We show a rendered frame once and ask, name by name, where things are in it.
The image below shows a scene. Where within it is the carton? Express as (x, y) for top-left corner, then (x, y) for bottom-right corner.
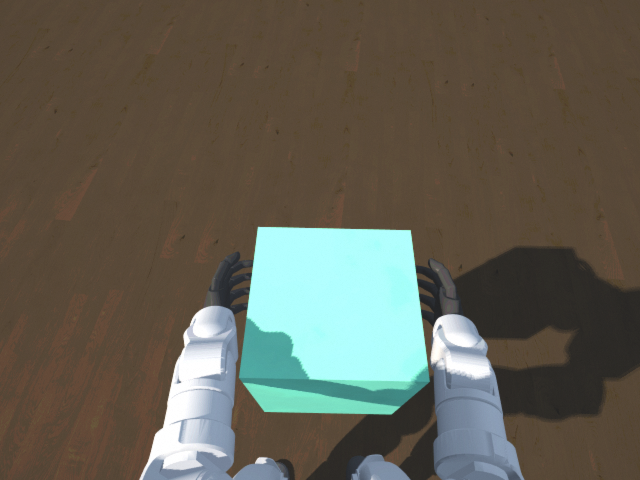
(239, 227), (430, 415)

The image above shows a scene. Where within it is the right robot hand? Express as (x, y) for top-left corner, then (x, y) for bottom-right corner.
(415, 258), (464, 327)

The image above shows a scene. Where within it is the robot left shin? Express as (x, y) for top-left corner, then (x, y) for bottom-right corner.
(255, 457), (281, 472)

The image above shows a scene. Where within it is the robot right shin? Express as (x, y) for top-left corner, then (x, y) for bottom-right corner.
(357, 454), (384, 469)

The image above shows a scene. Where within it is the robot shin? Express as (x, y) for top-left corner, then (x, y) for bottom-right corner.
(255, 457), (281, 472)
(357, 454), (384, 469)

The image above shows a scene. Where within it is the left robot hand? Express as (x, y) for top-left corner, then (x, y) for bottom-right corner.
(203, 252), (254, 314)

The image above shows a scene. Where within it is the robot right forearm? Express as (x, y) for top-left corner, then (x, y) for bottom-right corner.
(430, 314), (524, 480)

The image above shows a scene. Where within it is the robot left forearm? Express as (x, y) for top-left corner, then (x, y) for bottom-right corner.
(139, 306), (238, 480)

